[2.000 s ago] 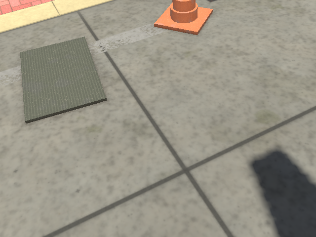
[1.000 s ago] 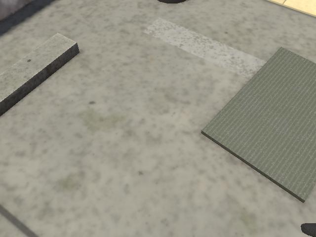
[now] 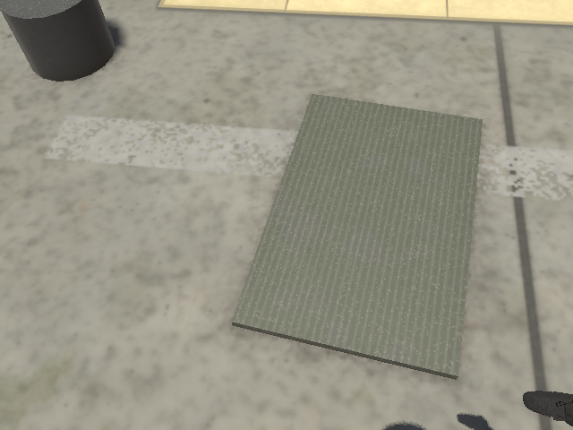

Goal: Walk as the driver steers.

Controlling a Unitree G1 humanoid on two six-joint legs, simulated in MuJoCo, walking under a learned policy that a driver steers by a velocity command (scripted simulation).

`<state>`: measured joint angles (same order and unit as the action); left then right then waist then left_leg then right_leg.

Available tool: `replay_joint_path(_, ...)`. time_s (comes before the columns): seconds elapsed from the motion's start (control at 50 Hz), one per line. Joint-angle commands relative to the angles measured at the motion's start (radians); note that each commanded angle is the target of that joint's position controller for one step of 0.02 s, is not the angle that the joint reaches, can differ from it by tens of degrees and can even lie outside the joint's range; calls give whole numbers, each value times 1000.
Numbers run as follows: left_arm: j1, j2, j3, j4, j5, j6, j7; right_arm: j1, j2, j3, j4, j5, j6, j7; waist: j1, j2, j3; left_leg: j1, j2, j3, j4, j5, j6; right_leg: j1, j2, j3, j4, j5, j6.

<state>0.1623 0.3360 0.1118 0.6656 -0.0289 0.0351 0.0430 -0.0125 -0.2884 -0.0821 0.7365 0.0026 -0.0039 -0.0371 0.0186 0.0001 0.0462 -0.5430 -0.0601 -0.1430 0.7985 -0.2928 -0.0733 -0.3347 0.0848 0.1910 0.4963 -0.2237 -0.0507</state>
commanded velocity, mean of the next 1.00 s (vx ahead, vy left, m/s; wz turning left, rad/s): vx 0.61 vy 0.00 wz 0.03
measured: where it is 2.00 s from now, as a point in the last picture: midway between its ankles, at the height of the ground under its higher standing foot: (228, 154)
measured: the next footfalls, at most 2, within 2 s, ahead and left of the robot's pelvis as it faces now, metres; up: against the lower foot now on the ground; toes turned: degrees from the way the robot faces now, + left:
left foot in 0.14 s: +0.12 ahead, +0.13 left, +0.00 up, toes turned -19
right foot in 0.52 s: +0.10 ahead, -0.15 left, +0.00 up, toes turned -16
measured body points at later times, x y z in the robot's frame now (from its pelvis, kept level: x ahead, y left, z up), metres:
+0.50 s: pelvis +0.09 -0.02 +0.00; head +0.10 -0.01 +0.45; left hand +0.34 +0.16 -0.09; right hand +0.02 -0.30 -0.12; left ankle +0.08 +0.14 -0.74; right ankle +0.06 -0.14 -0.73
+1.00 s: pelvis +0.40 -0.04 -0.04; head +0.43 -0.04 +0.40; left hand +0.35 +0.22 -0.17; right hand +0.62 -0.28 -0.13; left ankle +0.49 -0.01 -0.74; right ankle +0.11 -0.16 -0.66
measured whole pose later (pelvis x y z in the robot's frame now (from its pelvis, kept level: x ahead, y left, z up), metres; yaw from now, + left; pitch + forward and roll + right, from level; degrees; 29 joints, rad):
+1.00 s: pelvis +0.40 -0.04 -0.04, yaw +6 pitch +2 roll +0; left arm 0.45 0.26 0.03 0.85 0.05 -0.04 0.01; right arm 0.09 -0.31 -0.05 0.67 -0.02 -0.01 0.06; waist 0.01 0.01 0.04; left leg -0.57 -0.10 0.15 0.77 -0.45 0.21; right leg 0.07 -0.09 -0.20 0.92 -0.42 0.03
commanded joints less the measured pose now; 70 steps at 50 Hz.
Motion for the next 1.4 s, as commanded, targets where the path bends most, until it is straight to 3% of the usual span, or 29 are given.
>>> replay_joint_path(0.02,-32,168,44,-101,2,-2,3,-25,-78,-18,-67,3,-20,9,-1,-170,-179,7,-31,3,-87,13,-1,185,-212,300,-60,351,-127)
replay_joint_path(0.14,-70,110,21,-160,4,11,-2,117,-145,-49,-38,1,-44,28,-34,-142,-214,379,96,-37,-448,234,78,58,-97,303,97,116,-38)
replay_joint_path(0.16,30,34,-3,-142,25,10,-8,78,-191,-52,-63,-12,-33,21,34,108,-239,490,305,-244,-458,419,171,-59,37,138,317,-295,7)
replay_joint_path(0.18,33,94,9,-170,20,-2,-11,137,-200,-54,-50,-47,-31,26,31,312,-219,501,433,-515,-529,239,335,-270,68,33,514,-448,48)
replay_joint_path(0.22,7,161,18,-138,18,-20,-21,124,-126,-37,-75,-4,-35,23,-11,187,-142,464,352,-407,-572,-338,299,-375,-47,-21,643,-258,65)
replay_joint_path(0.36,-94,27,-43,-159,18,-92,-41,303,-152,-27,-40,12,-66,14,-95,145,-53,383,271,-225,-649,-305,262,-327,-111,-168,440,-99,66)
replay_joint_path(0.38,-91,15,-50,-160,13,-101,-42,297,-159,-27,-43,16,-67,16,-89,167,-50,354,268,-200,-651,-276,262,-275,-112,-180,362,-98,63)
replay_joint_path(0.4,-79,35,-56,-144,99,-62,-92,314,-190,-34,-21,-50,-52,44,-80,164,-45,286,216,-116,-660,-276,230,-155,-70,-220,267,-141,56)
replay_joint_path(0.44,-42,36,-52,-130,73,-43,-112,298,-195,-40,-24,-39,-39,68,-65,228,-24,195,204,-61,-643,-241,222,6,-39,-269,129,-178,43)
replay_joint_path(0.5,150,39,-47,-71,63,-72,-68,298,-126,-22,-19,-20,-27,68,57,59,-23,-60,162,-70,-435,-228,206,416,-42,-266,-54,-41,14)
replay_joint_path(0.54,399,234,-8,-44,90,-98,-39,166,32,24,-128,-3,-58,60,184,-313,-126,-405,-26,72,191,-269,144,629,-491,361,-303,-601,-29)
replay_joint_path(0.56,342,236,2,-46,89,-97,-30,142,-32,15,-152,-13,-57,56,145,-190,-94,-475,44,-4,327,-141,162,511,-561,502,-323,-687,-100)
replay_joint_path(0.62,165,76,-48,-64,69,-108,-38,238,-90,-6,-74,-30,-41,93,14,-128,-39,-355,113,23,354,41,120,356,-391,144,-330,-413,-41)
replay_joint_path(0.78,256,32,-52,57,67,-149,-43,57,-49,19,-106,-33,-3,135,9,-79,102,-395,139,138,286,251,131,332,-317,-297,-429,93,-20)
replay_joint_path(0.84,289,45,-51,103,66,-149,-31,-46,-26,43,-145,-33,-3,149,25,-56,131,-291,127,267,109,239,186,359,-302,-415,-424,385,6)
replay_joint_path(0.88,294,87,-47,119,66,-144,-20,-41,-18,54,-157,-23,2,138,-2,-78,76,-119,47,363,20,189,243,409,-309,-470,-310,1004,25)
replay_joint_path(0.94,238,191,-17,108,87,-95,-3,303,-114,17,-80,-12,3,107,-195,-164,-149,247,-59,349,1,-44,316,455,-375,-451,187,1462,3)
replay_joint_path(0.96,195,196,-16,86,80,-88,-12,513,-174,-16,-13,-20,-7,91,-288,-114,-239,551,-72,264,-127,-22,345,288,-352,-435,490,1258,-1)
replay_joint_path(0.98,229,75,-48,69,82,-101,-38,506,-255,-52,20,-31,3,67,-197,124,-244,873,65,59,-125,-61,402,-114,-202,-400,851,178,35)
replay_joint_path(1.0,163,21,-73,-36,59,-124,-51,467,-325,-68,-19,-26,18,58,-159,242,-352,1055,275,-475,-341,-222,551,-477,-52,-273,1147,-258,82)
replay_joint_path(1.02,-18,69,-73,-82,71,-148,-49,459,-301,-63,-41,-27,23,45,-204,10,-275,938,274,-565,-498,-250,496,-558,-95,-142,1127,-146,65)
replay_joint_path(1.06,19,66,-84,-79,64,-161,-52,419,-241,-47,-13,-35,2,33,-90,-72,-95,663,258,-480,-558,-133,442,-500,-180,-120,972,-108,56)
replay_joint_path(1.12,66,34,-95,-75,105,-96,-56,326,-166,-12,-34,-26,-38,25,23,-56,-20,320,113,-248,-571,-105,410,-349,-218,-134,853,-215,98)
replay_joint_path(1.18,-119,22,-113,-170,94,-70,-64,302,-174,-10,-47,-18,-65,34,7,-3,80,80,48,-190,-691,-53,407,-272,-209,-213,571,-71,132)
replay_joint_path(1.28,-225,37,-116,-190,56,-75,-68,355,-228,-36,-21,-5,-81,42,-55,35,15,301,85,-216,-657,389,332,-90,-127,-203,157,212,107)
replay_joint_path(1.34,143,147,-57,-87,45,-79,-35,288,-285,-47,-18,-15,-87,43,143,57,-216,382,97,-179,-259,852,234,331,-62,-224,142,66,53)
replay_joint_path(1.36,390,181,-26,-19,46,-80,-9,228,-265,-43,-25,-27,-93,46,278,7,-303,263,53,-130,51,787,210,573,-94,-241,125,19,41)
replay_joint_path(1.38,527,216,-12,35,72,-92,8,212,-94,2,-41,-51,-104,44,279,-213,-328,42,-47,-78,437,25,218,729,-271,-40,109,-282,37)
replay_joint_path(1.4,405,254,-15,9,108,-101,-12,314,-11,40,-112,-4,-110,56,128,-454,-334,-194,-118,-60,609,-201,212,715,-445,582,-186,-508,-40)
